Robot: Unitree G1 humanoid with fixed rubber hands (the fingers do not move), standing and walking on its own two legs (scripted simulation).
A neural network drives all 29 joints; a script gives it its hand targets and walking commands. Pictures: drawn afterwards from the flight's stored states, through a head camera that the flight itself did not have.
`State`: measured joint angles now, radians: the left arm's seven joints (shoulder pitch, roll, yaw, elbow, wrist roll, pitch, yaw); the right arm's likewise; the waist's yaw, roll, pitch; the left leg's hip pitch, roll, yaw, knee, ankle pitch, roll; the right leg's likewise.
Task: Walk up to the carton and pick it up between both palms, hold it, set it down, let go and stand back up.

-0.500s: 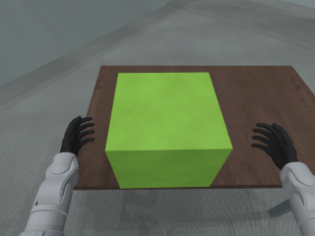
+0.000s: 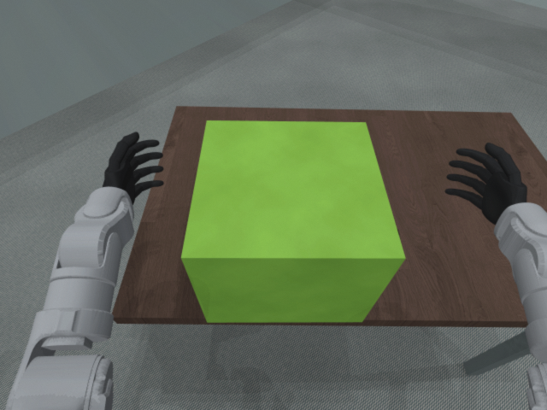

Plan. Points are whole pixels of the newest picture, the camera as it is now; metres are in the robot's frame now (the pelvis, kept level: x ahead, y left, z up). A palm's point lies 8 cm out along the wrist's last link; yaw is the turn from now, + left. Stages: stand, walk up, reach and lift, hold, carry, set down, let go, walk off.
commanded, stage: reach and lift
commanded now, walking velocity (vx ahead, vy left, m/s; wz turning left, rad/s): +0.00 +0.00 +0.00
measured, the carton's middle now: (285, 223) +0.44 +0.01 -0.03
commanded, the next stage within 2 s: none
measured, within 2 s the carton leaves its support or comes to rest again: neither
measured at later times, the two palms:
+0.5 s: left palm (126, 160) +0.41 +0.25 +0.13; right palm (483, 153) +0.44 -0.26 +0.16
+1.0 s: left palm (153, 213) +0.40 +0.23 +0.03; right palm (440, 204) +0.44 -0.24 +0.05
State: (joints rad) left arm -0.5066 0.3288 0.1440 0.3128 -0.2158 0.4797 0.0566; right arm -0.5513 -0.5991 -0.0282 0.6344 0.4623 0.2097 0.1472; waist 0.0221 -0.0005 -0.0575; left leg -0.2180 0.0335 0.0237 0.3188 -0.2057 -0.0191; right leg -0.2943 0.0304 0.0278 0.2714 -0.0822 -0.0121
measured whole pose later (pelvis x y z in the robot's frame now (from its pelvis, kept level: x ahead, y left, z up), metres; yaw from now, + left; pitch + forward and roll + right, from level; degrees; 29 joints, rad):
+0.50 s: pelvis +0.00 +0.00 +0.00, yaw +2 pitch +9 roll -1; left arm -0.80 0.35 0.05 0.68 -0.20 0.42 0.05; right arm -0.88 -0.58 0.00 1.01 0.44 0.18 0.15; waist 0.01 -0.01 -0.11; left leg -0.31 0.03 -0.02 0.38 -0.23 -0.02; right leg -0.35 0.03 -0.01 0.28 -0.09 -0.01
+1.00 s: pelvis -0.02 -0.01 -0.03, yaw +1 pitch +20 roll +0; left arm -0.90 0.29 -0.08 1.30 -0.32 -0.21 0.04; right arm -0.91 -0.48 0.14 1.34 0.46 -0.23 0.10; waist 0.06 0.00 -0.21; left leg -0.67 0.04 -0.01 0.59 -0.28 -0.03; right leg -0.73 0.03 0.00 0.53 -0.15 -0.02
